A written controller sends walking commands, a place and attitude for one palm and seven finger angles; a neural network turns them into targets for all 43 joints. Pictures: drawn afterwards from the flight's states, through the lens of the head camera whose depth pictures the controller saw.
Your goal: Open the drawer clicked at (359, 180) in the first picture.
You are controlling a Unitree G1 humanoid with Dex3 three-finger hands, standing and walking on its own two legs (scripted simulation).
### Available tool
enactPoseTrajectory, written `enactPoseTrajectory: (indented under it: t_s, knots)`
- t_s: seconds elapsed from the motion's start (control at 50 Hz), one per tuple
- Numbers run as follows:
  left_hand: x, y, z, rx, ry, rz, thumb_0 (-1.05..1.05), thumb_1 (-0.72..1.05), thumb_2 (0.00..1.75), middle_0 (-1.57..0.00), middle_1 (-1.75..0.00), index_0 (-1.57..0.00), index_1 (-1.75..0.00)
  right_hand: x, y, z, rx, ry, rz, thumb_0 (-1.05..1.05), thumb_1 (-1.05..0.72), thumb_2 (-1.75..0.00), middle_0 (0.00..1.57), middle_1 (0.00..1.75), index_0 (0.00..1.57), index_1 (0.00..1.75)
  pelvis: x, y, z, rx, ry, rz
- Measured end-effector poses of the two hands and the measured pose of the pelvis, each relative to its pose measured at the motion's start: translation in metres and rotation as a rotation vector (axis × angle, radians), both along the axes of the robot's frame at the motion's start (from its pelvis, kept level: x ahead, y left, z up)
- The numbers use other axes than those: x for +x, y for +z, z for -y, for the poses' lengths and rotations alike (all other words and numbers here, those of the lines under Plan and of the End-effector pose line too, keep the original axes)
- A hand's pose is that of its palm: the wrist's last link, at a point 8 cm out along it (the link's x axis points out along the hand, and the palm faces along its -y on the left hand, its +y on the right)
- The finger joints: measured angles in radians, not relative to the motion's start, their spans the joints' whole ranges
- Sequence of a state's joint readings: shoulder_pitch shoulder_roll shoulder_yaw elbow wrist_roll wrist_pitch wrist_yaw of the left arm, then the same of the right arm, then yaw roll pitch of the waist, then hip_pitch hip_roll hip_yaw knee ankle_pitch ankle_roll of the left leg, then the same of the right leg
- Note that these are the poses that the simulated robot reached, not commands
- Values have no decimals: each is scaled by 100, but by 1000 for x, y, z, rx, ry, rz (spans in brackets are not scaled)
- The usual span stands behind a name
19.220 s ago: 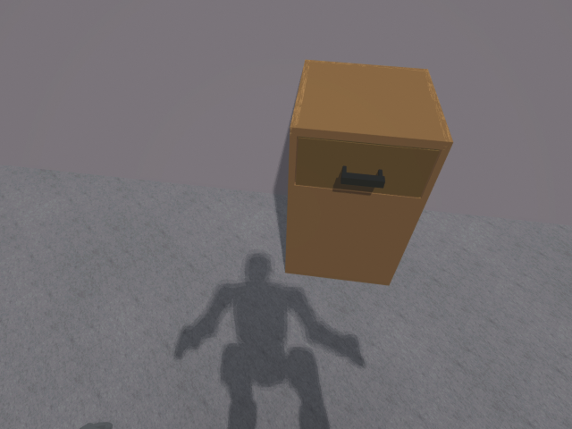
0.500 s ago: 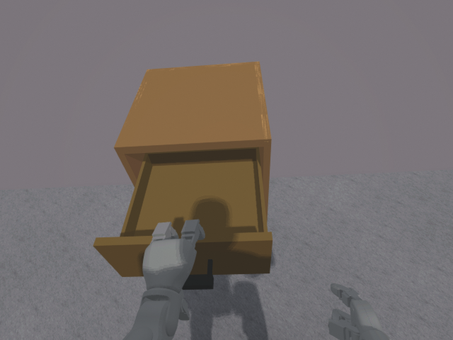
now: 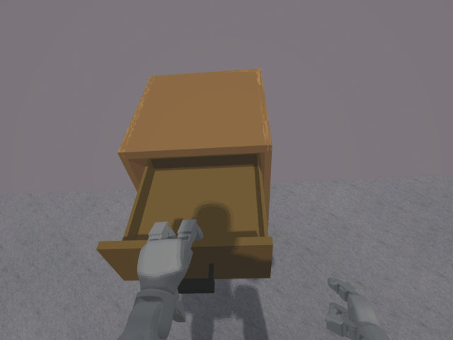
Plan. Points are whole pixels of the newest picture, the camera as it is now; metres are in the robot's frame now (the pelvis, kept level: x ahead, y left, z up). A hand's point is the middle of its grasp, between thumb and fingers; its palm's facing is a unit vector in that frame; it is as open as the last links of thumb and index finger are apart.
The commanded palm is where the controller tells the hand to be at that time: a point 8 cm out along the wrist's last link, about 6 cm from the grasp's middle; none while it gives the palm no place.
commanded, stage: draw the hand back to the body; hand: left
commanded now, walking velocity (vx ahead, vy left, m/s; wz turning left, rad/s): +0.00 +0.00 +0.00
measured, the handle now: (188, 277) +0.29 +0.14 -0.15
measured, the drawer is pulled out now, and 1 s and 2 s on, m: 0.28 0.28 0.28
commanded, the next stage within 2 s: step back with the hand held close in 1.50 s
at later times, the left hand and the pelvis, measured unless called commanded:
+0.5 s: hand (120, 266) +0.22 +0.21 +0.06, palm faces +0.06 -0.17 -0.98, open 13.9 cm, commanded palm +0.19 +0.21 +0.12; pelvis +0.01 +0.01 +0.01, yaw +0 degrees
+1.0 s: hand (66, 244) +0.20 +0.24 +0.15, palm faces +0.32 -0.87 -0.37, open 11.3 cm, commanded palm +0.16 +0.29 +0.18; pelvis +0.03 +0.03 +0.03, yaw +3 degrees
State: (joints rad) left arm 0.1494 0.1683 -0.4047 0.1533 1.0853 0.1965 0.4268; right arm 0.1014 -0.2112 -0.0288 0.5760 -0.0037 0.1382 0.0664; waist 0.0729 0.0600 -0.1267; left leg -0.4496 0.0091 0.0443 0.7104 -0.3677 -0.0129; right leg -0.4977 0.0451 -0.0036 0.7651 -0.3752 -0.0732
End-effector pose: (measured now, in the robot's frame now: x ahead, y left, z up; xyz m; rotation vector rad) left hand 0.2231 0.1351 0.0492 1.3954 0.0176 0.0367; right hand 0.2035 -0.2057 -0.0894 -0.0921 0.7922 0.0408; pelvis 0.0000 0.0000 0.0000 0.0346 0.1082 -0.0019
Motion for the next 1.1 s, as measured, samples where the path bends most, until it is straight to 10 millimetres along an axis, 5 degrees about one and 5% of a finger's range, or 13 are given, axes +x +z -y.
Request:
enactPoseTrajectory:
  t_s: [0.52,0.6,0.68,1.1]
  knots:
    - [-29,63,-81,-2,126,31,0,-49,30,-32,-120,-32,-120,31,23,-21,-21,50,70,1,-91,-90,20,30,20,30,15,13,-14,-20,-1,50]
    - [-34,65,-89,-740,215,27,0,-47,31,-31,-119,-31,-119,31,37,-30,-34,24,155,1,-91,-90,20,30,20,30,20,16,-17,-24,24,113]
    - [-42,77,-97,-1021,203,84,0,-41,34,-31,-115,-31,-115,25,48,-35,-77,19,205,1,-91,-90,20,30,20,30,28,20,-18,-26,43,143]
    - [-62,134,-162,-949,224,295,0,25,63,-26,-72,-25,-72,18,42,-30,-130,-7,141,1,-91,-90,21,30,20,30,32,29,-31,-36,57,145]
